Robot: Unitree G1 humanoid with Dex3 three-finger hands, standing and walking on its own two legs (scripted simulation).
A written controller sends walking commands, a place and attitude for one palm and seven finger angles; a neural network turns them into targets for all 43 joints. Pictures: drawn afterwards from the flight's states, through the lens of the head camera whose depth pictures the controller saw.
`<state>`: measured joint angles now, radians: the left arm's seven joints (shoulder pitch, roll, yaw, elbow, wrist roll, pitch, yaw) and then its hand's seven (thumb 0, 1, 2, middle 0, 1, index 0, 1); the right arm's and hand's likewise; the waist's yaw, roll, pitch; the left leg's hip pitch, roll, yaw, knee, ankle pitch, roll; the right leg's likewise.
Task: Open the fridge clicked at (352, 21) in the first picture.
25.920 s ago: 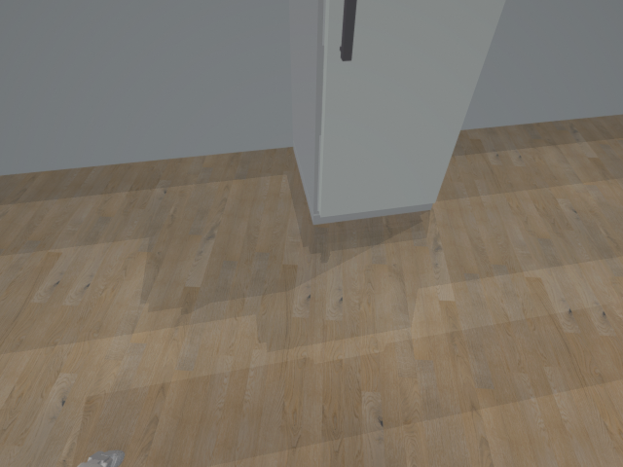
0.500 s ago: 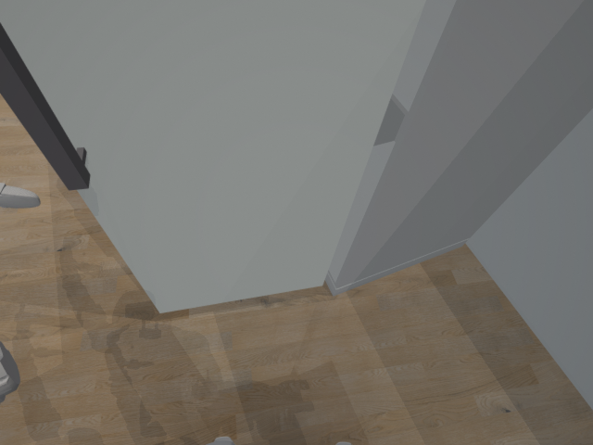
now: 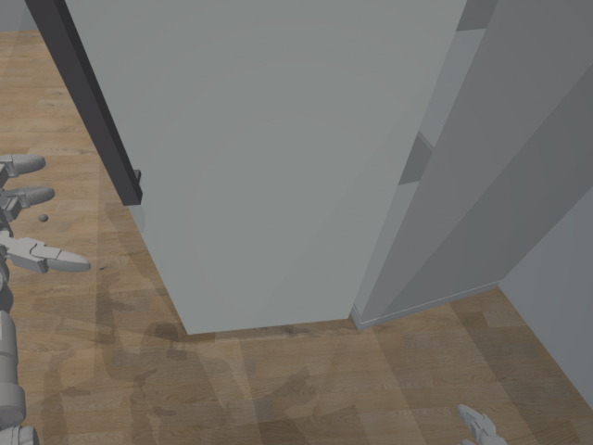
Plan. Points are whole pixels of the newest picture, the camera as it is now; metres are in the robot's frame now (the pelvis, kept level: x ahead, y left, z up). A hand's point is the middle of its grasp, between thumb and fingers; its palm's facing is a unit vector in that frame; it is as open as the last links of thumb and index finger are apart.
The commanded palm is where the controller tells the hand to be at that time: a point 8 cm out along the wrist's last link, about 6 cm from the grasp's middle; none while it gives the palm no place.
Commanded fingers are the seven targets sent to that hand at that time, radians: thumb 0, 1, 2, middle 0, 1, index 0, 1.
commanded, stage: slip the hand off the handle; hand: left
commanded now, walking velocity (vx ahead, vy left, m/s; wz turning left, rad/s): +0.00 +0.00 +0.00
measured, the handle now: (77, 50) +0.49 +0.31 +0.26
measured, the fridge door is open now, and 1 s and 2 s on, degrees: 79 79 79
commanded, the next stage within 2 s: draw the hand back to the body in 0.14 s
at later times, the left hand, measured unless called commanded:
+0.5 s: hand (46, 238) +0.30 +0.31 +0.14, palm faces +0.25 -0.97 -0.03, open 14.7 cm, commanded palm +0.24 +0.35 +0.15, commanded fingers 0.00 -0.55 0.20 -0.25 -1.15 -0.25 -1.15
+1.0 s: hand (22, 299) +0.22 +0.29 +0.15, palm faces +0.56 -0.77 -0.31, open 13.3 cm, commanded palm +0.17 +0.31 +0.17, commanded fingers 0.00 0.10 0.51 -0.23 -0.77 -0.23 -0.77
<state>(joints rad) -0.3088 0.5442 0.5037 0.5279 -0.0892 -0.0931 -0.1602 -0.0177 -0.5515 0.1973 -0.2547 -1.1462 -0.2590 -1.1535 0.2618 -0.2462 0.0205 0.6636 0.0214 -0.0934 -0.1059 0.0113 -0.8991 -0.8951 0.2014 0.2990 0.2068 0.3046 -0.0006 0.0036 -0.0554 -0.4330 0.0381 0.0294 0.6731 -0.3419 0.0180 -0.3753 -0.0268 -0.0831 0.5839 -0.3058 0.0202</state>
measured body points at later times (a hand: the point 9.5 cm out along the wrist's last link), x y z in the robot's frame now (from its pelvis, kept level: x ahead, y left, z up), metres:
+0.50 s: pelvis +0.00 -0.03 +0.01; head +0.00 -0.03 +0.46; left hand +0.28 +0.36 +0.15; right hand +0.16 -0.29 -0.07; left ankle +0.00 +0.10 -0.72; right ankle -0.01 -0.14 -0.72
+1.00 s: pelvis -0.01 -0.03 +0.02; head -0.02 -0.04 +0.47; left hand +0.19 +0.33 +0.17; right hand +0.18 -0.26 -0.06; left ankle +0.00 +0.10 -0.72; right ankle -0.01 -0.14 -0.72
